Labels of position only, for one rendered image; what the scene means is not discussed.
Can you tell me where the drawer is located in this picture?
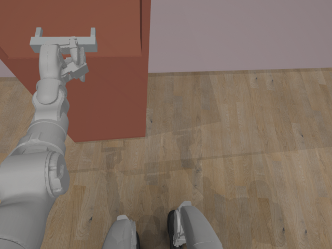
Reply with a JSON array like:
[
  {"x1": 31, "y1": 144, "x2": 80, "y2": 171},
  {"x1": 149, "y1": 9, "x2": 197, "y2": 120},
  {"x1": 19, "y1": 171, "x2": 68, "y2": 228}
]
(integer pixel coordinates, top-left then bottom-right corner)
[{"x1": 0, "y1": 0, "x2": 140, "y2": 57}]

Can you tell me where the left robot thigh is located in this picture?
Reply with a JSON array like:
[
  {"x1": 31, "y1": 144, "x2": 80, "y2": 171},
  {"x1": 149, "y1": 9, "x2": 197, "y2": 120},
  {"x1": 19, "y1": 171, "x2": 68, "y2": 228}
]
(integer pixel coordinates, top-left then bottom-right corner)
[{"x1": 101, "y1": 219, "x2": 137, "y2": 249}]

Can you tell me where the left robot upper arm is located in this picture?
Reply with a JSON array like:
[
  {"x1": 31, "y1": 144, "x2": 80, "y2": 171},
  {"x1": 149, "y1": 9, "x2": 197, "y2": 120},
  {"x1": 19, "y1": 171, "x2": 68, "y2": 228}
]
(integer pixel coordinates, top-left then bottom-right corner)
[{"x1": 0, "y1": 150, "x2": 70, "y2": 249}]

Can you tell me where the handle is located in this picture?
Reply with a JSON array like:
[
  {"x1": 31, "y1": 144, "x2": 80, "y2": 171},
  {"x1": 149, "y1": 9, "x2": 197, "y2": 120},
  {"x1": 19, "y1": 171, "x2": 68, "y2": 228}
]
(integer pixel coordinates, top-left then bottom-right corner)
[{"x1": 30, "y1": 27, "x2": 98, "y2": 53}]

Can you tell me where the right robot foot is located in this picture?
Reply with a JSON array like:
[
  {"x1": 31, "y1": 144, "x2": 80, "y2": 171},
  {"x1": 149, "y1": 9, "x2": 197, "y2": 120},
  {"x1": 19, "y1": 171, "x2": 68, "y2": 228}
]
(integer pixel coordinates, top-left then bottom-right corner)
[{"x1": 168, "y1": 210, "x2": 183, "y2": 249}]

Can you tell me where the cabinet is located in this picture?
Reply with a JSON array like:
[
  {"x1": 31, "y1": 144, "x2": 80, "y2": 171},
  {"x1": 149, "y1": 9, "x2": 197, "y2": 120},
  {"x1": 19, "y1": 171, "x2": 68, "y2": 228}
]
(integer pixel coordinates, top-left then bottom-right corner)
[{"x1": 0, "y1": 0, "x2": 151, "y2": 142}]

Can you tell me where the left robot hand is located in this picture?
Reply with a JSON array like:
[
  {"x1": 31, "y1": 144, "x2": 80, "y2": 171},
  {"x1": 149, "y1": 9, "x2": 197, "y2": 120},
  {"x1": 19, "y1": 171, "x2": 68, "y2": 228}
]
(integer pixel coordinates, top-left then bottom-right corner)
[{"x1": 39, "y1": 36, "x2": 89, "y2": 86}]

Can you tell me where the robot left forearm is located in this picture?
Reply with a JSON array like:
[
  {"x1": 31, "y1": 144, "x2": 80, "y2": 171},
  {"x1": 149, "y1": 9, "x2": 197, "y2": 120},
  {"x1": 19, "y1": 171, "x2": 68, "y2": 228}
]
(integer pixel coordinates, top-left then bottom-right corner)
[{"x1": 0, "y1": 78, "x2": 70, "y2": 200}]

